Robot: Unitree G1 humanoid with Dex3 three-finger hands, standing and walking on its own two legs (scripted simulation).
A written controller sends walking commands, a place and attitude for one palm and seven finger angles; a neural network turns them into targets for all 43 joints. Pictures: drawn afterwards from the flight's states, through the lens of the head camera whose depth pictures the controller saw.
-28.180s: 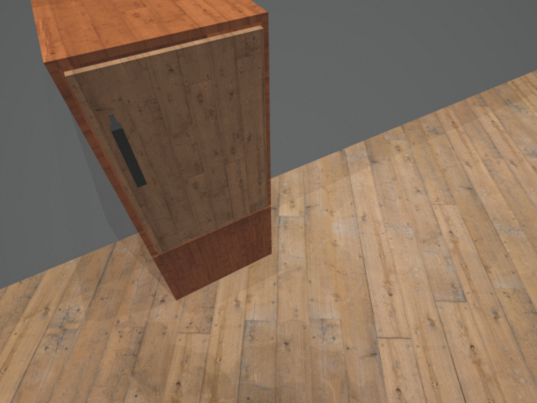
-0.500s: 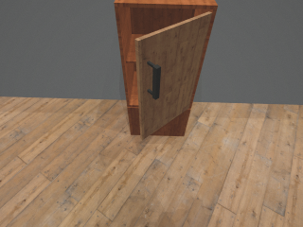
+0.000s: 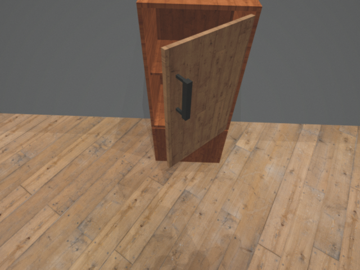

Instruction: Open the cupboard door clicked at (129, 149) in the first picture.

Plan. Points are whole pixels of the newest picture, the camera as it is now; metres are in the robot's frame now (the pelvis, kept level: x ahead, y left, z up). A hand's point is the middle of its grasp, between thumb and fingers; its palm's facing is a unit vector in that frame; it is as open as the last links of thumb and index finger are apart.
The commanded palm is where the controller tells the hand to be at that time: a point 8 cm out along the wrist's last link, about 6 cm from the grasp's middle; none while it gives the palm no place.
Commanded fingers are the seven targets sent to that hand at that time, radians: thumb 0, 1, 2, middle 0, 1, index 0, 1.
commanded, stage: walk to a spot facing it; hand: left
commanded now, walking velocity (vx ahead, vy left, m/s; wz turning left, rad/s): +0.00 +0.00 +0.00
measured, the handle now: (182, 97) +0.62 +0.03 +0.01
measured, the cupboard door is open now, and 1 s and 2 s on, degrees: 42 42 42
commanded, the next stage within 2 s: none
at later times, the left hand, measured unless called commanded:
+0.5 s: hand out of the picture +0.05 +0.18 -0.18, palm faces -0.08 -0.96 -0.26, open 7.4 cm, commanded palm none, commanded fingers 0.00 0.90 0.90 -0.20 -0.30 -0.20 -0.30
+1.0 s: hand out of the picture +0.14 +0.20 -0.19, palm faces -0.33 -0.92 -0.22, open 7.4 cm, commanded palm none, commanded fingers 0.00 0.90 0.90 -0.20 -0.30 -0.20 -0.30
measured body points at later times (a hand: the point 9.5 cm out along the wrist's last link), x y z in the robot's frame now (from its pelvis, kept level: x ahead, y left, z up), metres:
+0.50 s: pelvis -0.01 -0.02 -0.02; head +0.03 -0.05 +0.43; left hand +0.05 +0.23 -0.16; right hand -0.01 -0.27 -0.18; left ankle +0.01 +0.10 -0.73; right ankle -0.04 -0.10 -0.74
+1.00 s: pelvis +0.01 +0.03 -0.01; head +0.07 +0.03 +0.43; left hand +0.16 +0.25 -0.17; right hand +0.03 -0.25 -0.13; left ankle +0.05 +0.14 -0.74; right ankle -0.06 -0.09 -0.68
